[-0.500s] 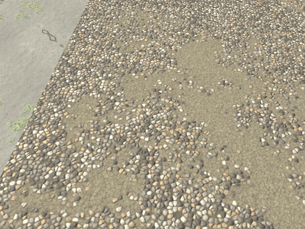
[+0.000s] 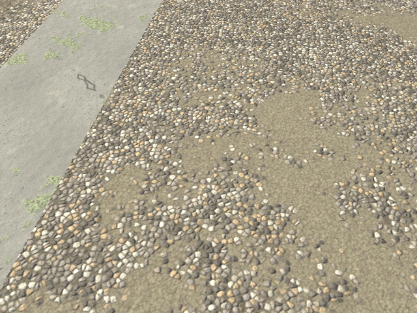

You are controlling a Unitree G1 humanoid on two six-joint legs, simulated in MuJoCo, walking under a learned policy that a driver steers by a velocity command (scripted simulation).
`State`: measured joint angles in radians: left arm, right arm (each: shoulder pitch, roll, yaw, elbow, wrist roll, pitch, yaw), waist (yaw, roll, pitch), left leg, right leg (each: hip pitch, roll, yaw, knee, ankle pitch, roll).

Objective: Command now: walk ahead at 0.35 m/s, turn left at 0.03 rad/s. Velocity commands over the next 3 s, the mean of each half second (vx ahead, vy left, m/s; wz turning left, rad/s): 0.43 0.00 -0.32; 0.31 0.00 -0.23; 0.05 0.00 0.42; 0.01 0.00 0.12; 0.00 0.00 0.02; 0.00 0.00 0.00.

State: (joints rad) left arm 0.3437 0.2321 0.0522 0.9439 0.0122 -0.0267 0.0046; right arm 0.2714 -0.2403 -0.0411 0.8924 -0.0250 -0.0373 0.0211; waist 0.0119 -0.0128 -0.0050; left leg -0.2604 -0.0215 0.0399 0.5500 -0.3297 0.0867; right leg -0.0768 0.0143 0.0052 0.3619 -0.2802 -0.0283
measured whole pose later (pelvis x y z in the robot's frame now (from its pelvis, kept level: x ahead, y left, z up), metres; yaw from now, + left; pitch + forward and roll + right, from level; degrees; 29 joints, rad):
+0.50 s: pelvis +0.22 -0.01 -0.03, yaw -12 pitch +1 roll +0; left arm 0.02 0.22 0.04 0.82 0.04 -0.03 -0.05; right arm 0.45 -0.19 -0.02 1.03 -0.02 -0.08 -0.03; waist -0.03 -0.01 0.07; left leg 0.15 0.01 0.24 0.42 -0.49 0.01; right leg -0.49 0.05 -0.14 0.58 -0.15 -0.17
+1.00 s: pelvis +0.45 -0.07 -0.01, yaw -18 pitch +0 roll -2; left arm 0.30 0.23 0.03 0.95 0.02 -0.04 0.04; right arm 0.18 -0.22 -0.01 0.87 -0.02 -0.03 0.00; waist 0.03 0.03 0.06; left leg -0.45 0.00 0.05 0.60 -0.13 0.06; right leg 0.01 0.15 -0.03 0.35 -0.34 -0.12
